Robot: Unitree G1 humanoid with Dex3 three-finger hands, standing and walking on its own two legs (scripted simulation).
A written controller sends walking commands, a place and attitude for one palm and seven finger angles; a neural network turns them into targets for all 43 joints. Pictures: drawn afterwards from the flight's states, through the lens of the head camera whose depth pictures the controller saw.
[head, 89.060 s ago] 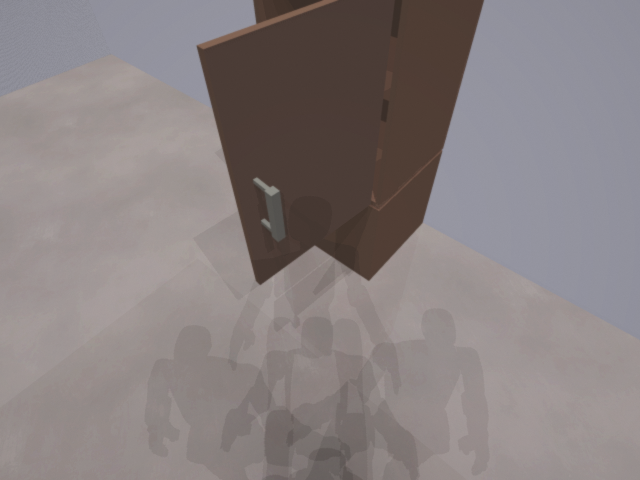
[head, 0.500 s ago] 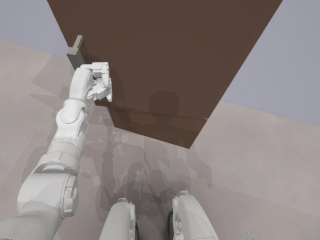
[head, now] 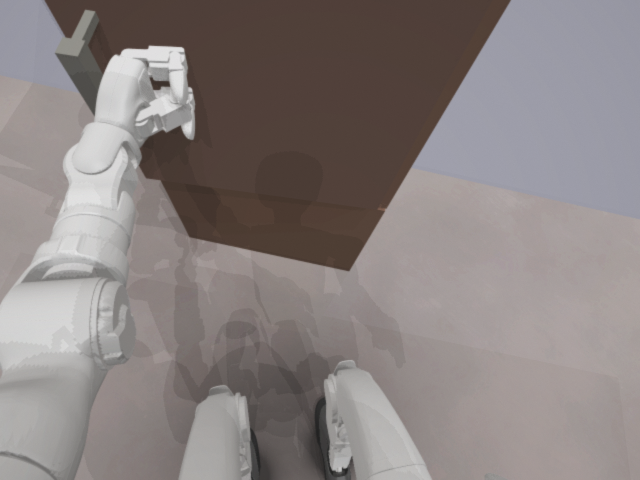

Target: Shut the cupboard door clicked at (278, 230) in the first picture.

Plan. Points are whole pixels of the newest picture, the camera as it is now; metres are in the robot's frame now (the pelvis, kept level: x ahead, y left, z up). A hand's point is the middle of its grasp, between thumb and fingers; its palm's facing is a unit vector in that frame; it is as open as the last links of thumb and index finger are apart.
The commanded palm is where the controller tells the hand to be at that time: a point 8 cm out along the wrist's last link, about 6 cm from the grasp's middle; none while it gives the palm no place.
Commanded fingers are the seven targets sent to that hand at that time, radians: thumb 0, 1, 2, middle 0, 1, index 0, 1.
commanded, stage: push the door shut along its arc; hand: left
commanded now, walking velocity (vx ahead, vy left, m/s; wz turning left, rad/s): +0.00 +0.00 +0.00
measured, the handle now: (105, 82) +0.58 +0.18 +0.07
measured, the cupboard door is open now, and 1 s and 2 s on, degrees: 5 0 0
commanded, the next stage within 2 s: pull the fist back off the door in 0.72 s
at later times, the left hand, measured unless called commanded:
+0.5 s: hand (202, 87) +0.56 +0.07 +0.07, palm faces -0.39 -0.92 -0.04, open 3.4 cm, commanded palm +0.59 +0.08 +0.06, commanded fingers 0.00 0.90 0.90 -1.30 -1.50 -1.30 -1.50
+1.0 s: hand (211, 85) +0.57 +0.06 +0.07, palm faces +0.00 -1.00 +0.08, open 2.7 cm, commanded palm +0.58 +0.06 +0.06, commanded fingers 0.00 0.90 0.90 -1.30 -1.50 -1.30 -1.50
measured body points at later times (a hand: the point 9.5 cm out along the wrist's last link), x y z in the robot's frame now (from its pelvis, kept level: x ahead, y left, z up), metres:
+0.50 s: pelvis +0.00 +0.00 -0.01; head +0.18 +0.04 +0.40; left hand +0.58 +0.12 +0.08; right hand -0.01 -0.26 -0.11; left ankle +0.03 +0.10 -0.59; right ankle +0.07 -0.11 -0.59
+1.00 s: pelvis -0.03 +0.01 -0.03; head +0.16 +0.05 +0.38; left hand +0.57 +0.12 +0.06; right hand -0.04 -0.25 -0.12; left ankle +0.03 +0.10 -0.59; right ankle +0.07 -0.11 -0.59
